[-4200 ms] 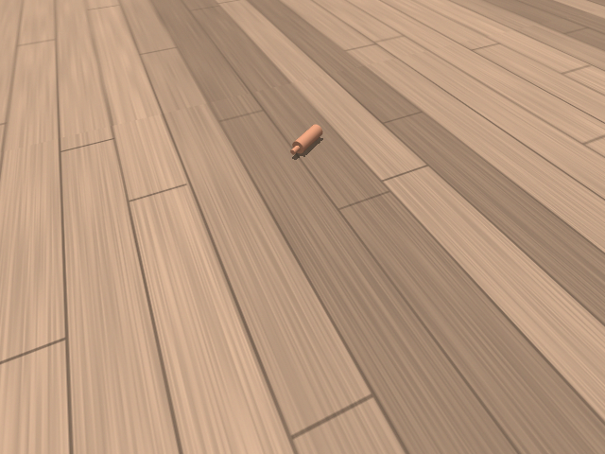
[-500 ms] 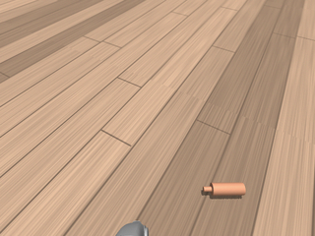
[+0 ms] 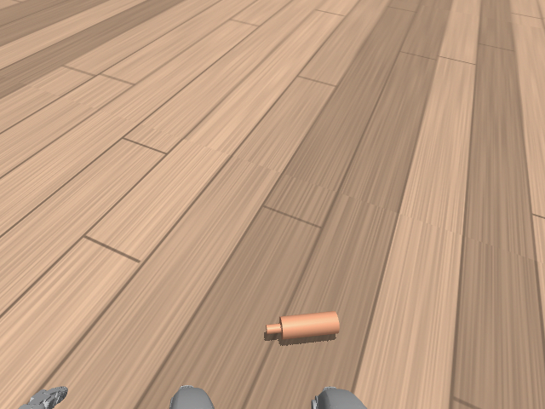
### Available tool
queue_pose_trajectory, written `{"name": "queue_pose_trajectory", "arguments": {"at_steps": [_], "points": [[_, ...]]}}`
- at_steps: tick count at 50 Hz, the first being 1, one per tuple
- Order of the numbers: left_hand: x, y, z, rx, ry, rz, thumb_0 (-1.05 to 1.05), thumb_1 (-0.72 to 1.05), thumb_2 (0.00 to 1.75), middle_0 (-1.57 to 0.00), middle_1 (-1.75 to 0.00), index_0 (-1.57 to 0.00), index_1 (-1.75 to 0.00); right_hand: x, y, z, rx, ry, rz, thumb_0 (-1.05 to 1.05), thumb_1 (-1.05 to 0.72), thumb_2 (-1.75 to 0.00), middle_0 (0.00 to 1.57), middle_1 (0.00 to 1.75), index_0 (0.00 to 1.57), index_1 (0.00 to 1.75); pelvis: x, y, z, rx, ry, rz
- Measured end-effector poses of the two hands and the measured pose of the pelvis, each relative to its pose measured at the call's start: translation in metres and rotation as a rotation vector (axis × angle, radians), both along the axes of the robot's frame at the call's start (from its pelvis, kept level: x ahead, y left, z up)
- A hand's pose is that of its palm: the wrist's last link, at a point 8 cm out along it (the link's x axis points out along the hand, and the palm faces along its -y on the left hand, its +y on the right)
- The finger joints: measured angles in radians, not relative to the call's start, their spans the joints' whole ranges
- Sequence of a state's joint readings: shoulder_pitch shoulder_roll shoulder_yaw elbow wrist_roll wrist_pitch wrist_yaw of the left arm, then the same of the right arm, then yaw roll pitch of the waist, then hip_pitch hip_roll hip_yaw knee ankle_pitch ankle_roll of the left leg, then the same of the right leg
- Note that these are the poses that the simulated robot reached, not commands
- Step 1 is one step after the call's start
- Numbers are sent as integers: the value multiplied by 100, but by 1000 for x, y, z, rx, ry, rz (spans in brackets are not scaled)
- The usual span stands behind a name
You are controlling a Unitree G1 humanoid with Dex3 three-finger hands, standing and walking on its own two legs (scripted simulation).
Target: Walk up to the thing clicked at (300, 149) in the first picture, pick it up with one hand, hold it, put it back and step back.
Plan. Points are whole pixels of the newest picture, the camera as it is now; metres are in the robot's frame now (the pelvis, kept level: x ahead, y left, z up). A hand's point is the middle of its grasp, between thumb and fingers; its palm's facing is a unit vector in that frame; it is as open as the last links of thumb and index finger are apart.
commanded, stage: walk up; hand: left
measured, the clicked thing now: (301, 325) +0.49 -0.13 -0.68
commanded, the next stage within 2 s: none
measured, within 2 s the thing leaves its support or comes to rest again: neither
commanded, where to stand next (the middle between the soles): +0.13 -0.40 m, yaw +6 degrees
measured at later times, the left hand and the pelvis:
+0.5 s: hand out of the picture +0.12 +0.11 -0.13, palm faces -0.07 -0.94 -0.34, open 7.4 cm; pelvis +0.02 -0.19 +0.02, yaw +1 degrees
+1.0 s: hand out of the picture +0.09 -0.13 -0.13, palm faces +0.00 -0.95 -0.32, open 7.4 cm; pelvis +0.04 -0.40 +0.03, yaw +4 degrees
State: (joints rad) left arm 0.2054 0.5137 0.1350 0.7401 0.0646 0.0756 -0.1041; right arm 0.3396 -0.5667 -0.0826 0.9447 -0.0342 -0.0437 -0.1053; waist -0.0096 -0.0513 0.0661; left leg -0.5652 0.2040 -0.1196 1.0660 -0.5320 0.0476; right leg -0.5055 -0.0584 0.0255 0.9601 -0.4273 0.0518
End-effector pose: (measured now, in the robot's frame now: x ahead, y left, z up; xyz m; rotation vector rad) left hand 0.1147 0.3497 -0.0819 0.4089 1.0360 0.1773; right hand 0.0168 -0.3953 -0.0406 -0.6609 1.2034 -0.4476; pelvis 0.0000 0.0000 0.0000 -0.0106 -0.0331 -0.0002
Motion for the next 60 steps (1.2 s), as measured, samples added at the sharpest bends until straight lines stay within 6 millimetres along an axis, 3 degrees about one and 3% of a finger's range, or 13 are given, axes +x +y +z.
{"name": "queue_pose_trajectory", "arguments": {"at_steps": [3, 8, 12, 15, 20, 25, 30, 33, 36, 40, 47, 53, 60], "points": [[-20, -35, 5, -24, 46, 39, 1, 91, 90, -20, -30, -20, -30, 15, -14, -6, 37, -3, -19, 0, -90, -90, 21, 30, 20, 30, 4, -20, 11, -5, -1, 5], [-44, -77, 8, -63, 116, 91, 1, 91, 90, -20, -30, -21, -30, 33, -12, -6, 136, 7, 42, 0, -90, -90, 21, 30, 20, 30, 16, -50, 29, -2, 0, 21], [-45, -100, -7, -79, 139, 103, 1, 90, 90, -20, -30, -21, -30, 31, -17, -9, 161, 18, 79, 0, -90, -90, 21, 30, 20, 30, 24, -74, 24, 2, 2, 38], [-38, -124, -13, -83, 168, 76, 1, 91, 90, -20, -30, -20, -30, 25, -34, -3, 159, 11, 52, 0, -90, -90, 21, 30, 21, 30, 23, -96, 26, 13, -8, 35], [-18, -159, -14, -95, 147, 42, 1, 91, 90, -20, -30, -21, -30, 16, -85, 15, 110, 2, 25, 0, -90, -89, 22, 30, 21, 30, 22, -137, 28, 11, -9, 23], [2, -196, -13, -66, 109, 23, 1, 91, 90, -20, -30, -20, -30, 15, -156, 24, 46, -8, 35, 0, -90, -89, 22, 30, 21, 30, 22, -187, 21, 7, -6, 9], [18, -247, -11, -10, 54, 15, 1, 91, 90, -20, -30, -20, -30, 21, -244, 12, 5, -14, 39, 0, -89, -90, 21, 30, 21, 30, 23, -255, 2, 11, 5, 1], [8, -285, -12, 5, 29, 35, 1, 91, 90, -20, -30, -20, -30, 32, -288, -3, -9, 1, 6, 0, -90, -90, 21, 30, 21, 30, 23, -289, -5, 1, -2, 12], [-11, -324, -6, -26, 71, 69, 1, 91, 90, -20, -30, -20, -30, 51, -301, -9, 32, -18, -4, 0, -90, -90, 21, 30, 20, 30, 25, -308, 7, 1, -3, 18], [-30, -361, 1, -61, 126, 102, 1, 91, 90, -20, -30, -21, -30, 69, -300, -9, 119, -16, 53, 0, -90, -90, 21, 30, 20, 30, 32, -332, 23, 6, 6, 33], [-33, -409, -14, -83, 174, 132, 1, 91, 90, -20, -30, -21, -30, 66, -311, -12, 184, 15, 102, 0, -90, -90, 21, 30, 21, 30, 40, -379, 25, 24, 5, 66], [-24, -456, -12, -98, 182, 126, 1, 91, 90, -20, -30, -21, -30, 74, -358, -5, 196, -7, 89, 0, -90, -90, 21, 30, 21, 30, 43, -426, 30, 15, 4, 63], [-29, -506, -9, -31, 145, 166, 1, 91, 90, -20, -30, -21, -30, 115, -419, -28, 239, -21, 100, 0, -90, -90, 21, 30, 20, 30, 54, -481, 19, -8, 0, 73]]}}
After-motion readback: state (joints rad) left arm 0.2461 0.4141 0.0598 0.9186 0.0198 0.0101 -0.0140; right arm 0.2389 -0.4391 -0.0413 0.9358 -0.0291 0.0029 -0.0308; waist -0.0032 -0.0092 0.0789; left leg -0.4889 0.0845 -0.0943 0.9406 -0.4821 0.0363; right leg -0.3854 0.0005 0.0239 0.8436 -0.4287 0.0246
